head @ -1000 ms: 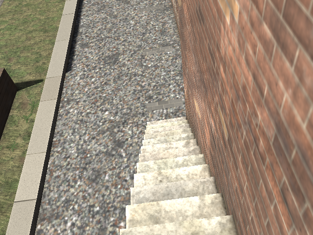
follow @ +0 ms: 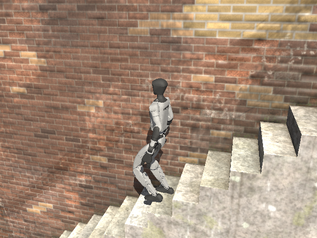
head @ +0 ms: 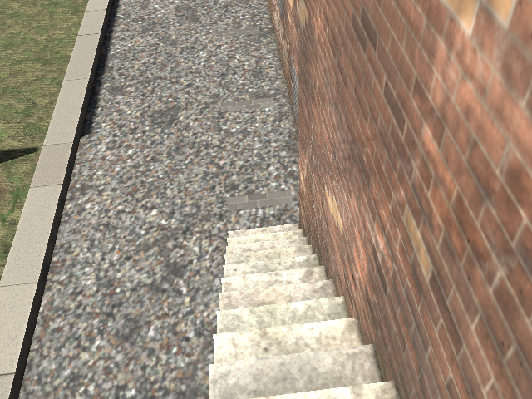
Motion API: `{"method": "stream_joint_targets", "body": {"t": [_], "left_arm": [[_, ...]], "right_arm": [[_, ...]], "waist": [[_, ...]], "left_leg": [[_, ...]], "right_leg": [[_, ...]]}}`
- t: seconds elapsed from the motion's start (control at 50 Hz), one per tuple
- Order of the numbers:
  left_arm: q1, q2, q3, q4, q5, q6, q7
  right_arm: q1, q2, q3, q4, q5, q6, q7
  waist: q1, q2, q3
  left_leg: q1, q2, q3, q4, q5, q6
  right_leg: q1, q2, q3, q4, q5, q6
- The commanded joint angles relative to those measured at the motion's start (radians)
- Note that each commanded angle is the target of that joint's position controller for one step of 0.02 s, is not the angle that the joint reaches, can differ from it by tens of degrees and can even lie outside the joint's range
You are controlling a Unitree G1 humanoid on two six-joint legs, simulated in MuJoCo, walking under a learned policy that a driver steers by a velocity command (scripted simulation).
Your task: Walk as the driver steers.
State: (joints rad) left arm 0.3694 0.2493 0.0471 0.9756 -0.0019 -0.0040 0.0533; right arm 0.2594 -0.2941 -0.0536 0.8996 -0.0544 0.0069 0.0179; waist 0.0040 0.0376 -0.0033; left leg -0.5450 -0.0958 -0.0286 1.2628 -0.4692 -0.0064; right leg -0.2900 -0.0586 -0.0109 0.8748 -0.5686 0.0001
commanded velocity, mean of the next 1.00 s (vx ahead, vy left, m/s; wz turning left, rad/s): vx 0.24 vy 0.17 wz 0.00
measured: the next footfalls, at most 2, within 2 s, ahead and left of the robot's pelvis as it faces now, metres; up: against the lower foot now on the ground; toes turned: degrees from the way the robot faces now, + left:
left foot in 0.24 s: +0.11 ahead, +0.17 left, -0.15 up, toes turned -4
right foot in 0.40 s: +0.18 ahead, -0.05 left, -0.20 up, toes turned -8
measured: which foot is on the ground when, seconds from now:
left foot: up 0.00-0.22, down 0.24-0.52, up 0.54-1.00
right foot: down 0.00-0.24, up 0.26-0.38, down 0.40-1.00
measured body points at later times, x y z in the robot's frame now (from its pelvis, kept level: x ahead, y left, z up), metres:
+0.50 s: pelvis +0.17 +0.01 -0.13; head +0.13 -0.01 +0.32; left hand +0.38 +0.24 -0.20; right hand +0.02 -0.19 -0.29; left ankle +0.09 +0.18 -0.85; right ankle +0.16 -0.05 -0.83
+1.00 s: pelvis +0.25 +0.04 -0.22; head +0.26 +0.02 +0.23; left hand +0.19 +0.33 -0.34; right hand +0.41 -0.21 -0.34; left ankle +0.34 +0.18 -0.92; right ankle +0.14 -0.04 -0.89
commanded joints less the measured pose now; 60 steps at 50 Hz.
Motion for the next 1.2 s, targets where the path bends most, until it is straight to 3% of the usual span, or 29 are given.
{"method": "stream_joint_targets", "body": {"t": [0.02,0.12,0.18,0.2,0.22,0.24,0.26,0.28,0.3,0.36,0.42,0.48,0.5,0.52,0.54,0.6,0.68,0.84,0.88,0.94,1.0,1.04,1.08,1.1,1.12,1.14,1.16,1.18,1.2], "left_arm": [[-0.09,0.176,0.037,-0.084,0.007,-0.04,-0.006],[0.027,0.152,0.037,-0.035,-0.004,-0.076,-0.001],[-0.031,0.139,0.038,-0.049,0.029,-0.032,0.041],[0.005,0.175,0.028,-0.055,0.035,0.01,0.013],[-0.072,0.222,0.052,-0.092,0.013,0.024,0.011],[-0.2,0.178,0.04,-0.077,-0.017,0.031,0.033],[-0.037,0.078,0.035,-0.15,-0.039,0.018,0.007],[0.076,0.035,0.015,-0.131,-0.025,0.002,0.006],[0.001,0.072,0.007,-0.109,-0.003,0.0,0.012],[-0.234,0.18,0.025,-0.184,0.003,-0.015,0.013],[-0.078,0.113,0.003,-0.154,0.009,0.027,-0.001],[-0.235,0.094,-0.013,-0.205,0.031,0.004,-0.011],[-0.225,0.02,-0.032,-0.2,0.036,0.01,0.004],[-0.103,0.059,-0.033,-0.183,0.028,-0.004,0.017],[0.069,0.127,-0.021,-0.135,0.027,-0.014,0.03],[0.076,0.166,-0.013,-0.12,-0.027,-0.008,0.02],[-0.074,0.11,-0.036,-0.143,-0.062,0.005,0.035],[0.093,0.159,0.0,-0.093,-0.03,-0.015,0.029],[0.155,0.107,0.001,-0.055,-0.019,-0.036,0.039],[0.134,0.121,0.007,-0.071,-0.015,-0.052,0.044],[0.027,0.107,0.014,-0.09,-0.022,-0.077,0.062],[0.087,0.126,0.025,-0.038,0.005,-0.045,0.045],[0.117,0.165,0.042,-0.017,0.037,-0.012,0.023],[0.172,0.103,0.042,-0.002,0.032,0.008,0.018],[0.214,-0.002,0.027,-0.034,-0.046,0.026,0.005],[0.292,0.002,0.01,-0.097,-0.065,0.015,0.024],[0.077,0.108,0.023,-0.103,-0.034,0.016,0.036],[-0.072,0.165,0.037,-0.085,-0.007,0.029,0.033],[0.001,0.092,0.018,-0.057,-0.015,0.036,0.029]], "right_arm": [[0.032,-0.048,-0.027,-0.03,-0.015,0.014,0.002],[0.052,0.01,0.002,-0.055,-0.01,-0.043,0.011],[0.17,0.078,0.042,-0.016,0.053,-0.092,0.063],[0.385,-0.043,0.001,0.077,0.032,-0.095,0.06],[0.413,-0.057,0.012,0.101,0.009,-0.097,0.076],[0.441,0.024,0.021,0.069,0.021,-0.095,0.076],[0.429,-0.069,0.023,0.099,-0.018,-0.122,0.077],[0.424,-0.237,-0.044,0.116,-0.02,-0.132,0.054],[0.407,-0.21,-0.052,0.112,-0.008,-0.139,0.049],[0.335,-0.065,0.007,0.077,-0.053,-0.156,0.04],[0.032,0.029,0.053,0.013,0.041,-0.151,0.002],[0.228,0.017,0.07,0.075,0.062,-0.132,-0.039],[0.264,-0.06,0.043,0.111,0.06,-0.087,-0.056],[0.267,-0.037,0.044,0.081,0.079,-0.069,-0.047],[0.296,0.027,0.05,0.056,0.089,-0.064,-0.046],[0.322,0.015,0.028,0.04,0.042,-0.02,-0.039],[0.15,0.038,0.034,-0.014,0.006,0.044,-0.004],[-0.097,-0.013,0.011,-0.066,-0.011,0.05,0.021],[-0.108,-0.049,-0.004,-0.073,-0.024,0.03,0.038],[-0.141,-0.032,0.001,-0.085,-0.006,0.008,0.043],[0.005,0.095,0.053,-0.056,0.018,-0.026,0.077],[0.136,0.123,0.057,-0.023,0.02,-0.036,0.068],[0.374,0.027,0.004,0.047,0.014,-0.053,0.06],[0.419,-0.006,-0.009,0.077,0.024,-0.063,0.059],[0.423,-0.09,0.004,0.063,0.016,-0.076,0.078],[0.475,-0.356,-0.099,0.106,0.017,-0.082,0.072],[0.37,-0.211,-0.068,0.076,0.022,-0.08,0.06],[0.188,-0.033,-0.004,0.032,0.002,-0.074,0.07],[0.154,-0.004,0.025,0.024,-0.025,-0.08,0.067]], "waist": [[-0.089,-0.102,0.094],[-0.066,-0.198,-0.017],[-0.17,-0.018,0.119],[-0.267,0.281,0.058],[-0.233,0.265,0.122],[-0.366,0.036,0.093],[-0.126,0.124,0.018],[-0.082,0.148,-0.082],[-0.13,0.106,-0.011],[-0.151,0.032,0.124],[0.055,0.011,0.106],[-0.034,-0.029,0.277],[-0.038,0.043,0.27],[-0.003,0.01,0.207],[0.024,-0.193,0.059],[-0.046,-0.151,-0.045],[-0.074,-0.211,-0.072],[-0.013,-0.164,0.007],[0.001,-0.172,0.029],[-0.005,-0.127,0.037],[-0.076,-0.003,0.115],[-0.079,0.01,0.085],[-0.174,0.095,0.012],[-0.16,0.171,-0.034],[-0.08,0.186,-0.069],[-0.101,0.293,-0.223],[-0.121,0.071,0.021],[-0.101,-0.114,0.136],[-0.052,-0.019,0.077]], "left_leg": [[-0.042,-0.006,0.007,0.0,0.317,-0.022],[-0.023,-0.002,0.031,-0.115,0.4,-0.058],[0.37,0.026,0.104,-0.926,0.897,-0.057],[0.378,0.019,-0.007,-1.107,0.817,-0.181],[0.601,0.118,-0.133,-0.937,1.163,-0.099],[0.583,0.124,0.09,-1.119,0.941,-0.009],[0.78,0.274,-0.22,-0.731,1.553,0.092],[0.829,0.472,-0.514,-0.686,1.305,0.247],[0.6,0.474,-0.625,-0.798,0.889,0.309],[0.399,0.421,-0.54,-0.799,0.669,0.32],[0.012,0.202,-0.274,-0.887,0.402,0.179],[0.188,0.071,-0.208,-0.859,0.585,0.115],[0.211,0.078,-0.257,-0.86,0.711,0.132],[0.191,0.036,-0.226,-0.761,0.535,0.099],[0.042,0.002,-0.162,-0.54,-0.015,0.055],[-0.038,0.0,-0.13,-0.262,-0.018,0.002],[0.037,0.035,-0.009,-0.286,0.123,-0.031],[-0.12,0.045,-0.006,-0.28,0.411,0.015],[-0.246,0.067,-0.099,-0.352,0.585,0.002],[-0.168,0.049,-0.119,-0.319,0.584,-0.014],[0.36,0.06,-0.009,-0.699,1.074,0.008],[0.593,0.044,0.087,-0.858,0.876,0.023],[0.713,0.065,0.15,-1.071,0.781,0.059],[0.801,0.199,0.009,-0.973,0.876,0.078],[0.862,0.325,-0.109,-0.555,1.518,0.054],[0.877,0.594,-0.606,-0.795,0.785,0.35],[0.666,0.589,-0.596,-0.972,0.352,0.385],[0.42,0.387,-0.352,-0.979,0.182,0.235],[0.28,0.352,-0.308,-0.895,0.502,0.239]], "right_leg": [[-0.201,-0.168,0.219,-0.138,0.37,-0.212],[-0.205,-0.145,0.24,0.124,0.121,-0.143],[-0.415,0.023,-0.07,0.189,-0.222,-0.051],[-0.307,0.159,-0.273,0.452,-0.333,0.0],[-0.489,0.145,-0.235,0.673,-0.309,-0.005],[-0.339,0.122,-0.146,0.834,-0.264,-0.097],[-0.61,0.139,-0.11,0.969,-0.352,-0.053],[-0.702,0.065,0.009,0.921,-0.19,-0.068],[-0.668,0.04,0.052,0.869,-0.113,-0.034],[-0.666,-0.025,0.151,0.567,0.112,0.031],[-0.056,-0.02,0.083,-0.023,0.574,0.069],[0.056,0.055,-0.035,-0.524,0.569,0.09],[0.194,0.019,-0.026,-0.671,0.602,0.088],[0.339,-0.086,0.006,-0.675,0.917,0.063],[0.622,-0.304,0.118,-0.464,1.612,-0.002],[0.574,-0.35,0.136,-0.386,1.906,-0.004],[0.4,-0.228,0.037,-0.45,1.57,-0.109],[0.283,-0.199,0.087,-0.319,0.953,-0.212],[0.291,-0.194,0.163,-0.182,0.598,-0.205],[0.092,-0.242,0.255,-0.102,0.473,-0.228],[-0.377,-0.103,0.025,-0.036,0.115,-0.108],[-0.399,-0.078,-0.037,0.155,0.168,-0.132],[-0.297,0.045,-0.124,0.652,0.099,-0.121],[-0.455,0.129,-0.096,1.053,-0.374,-0.111],[-0.673,0.148,-0.035,1.363,-0.516,-0.067],[-0.814,0.183,0.045,1.355,-0.36,-0.068],[-0.914,0.106,0.06,1.265,-0.164,-0.048],[-0.721,0.054,0.067,1.09,0.045,-0.052],[-0.573,0.077,0.002,1.161,0.015,-0.049]]}}
Keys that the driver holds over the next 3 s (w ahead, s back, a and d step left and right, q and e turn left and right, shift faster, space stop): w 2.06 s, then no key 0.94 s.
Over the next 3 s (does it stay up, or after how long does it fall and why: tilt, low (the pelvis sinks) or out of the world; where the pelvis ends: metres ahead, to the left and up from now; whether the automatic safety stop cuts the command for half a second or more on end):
stays up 0.64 0.03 -0.54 its command is cut before an obstacle from the start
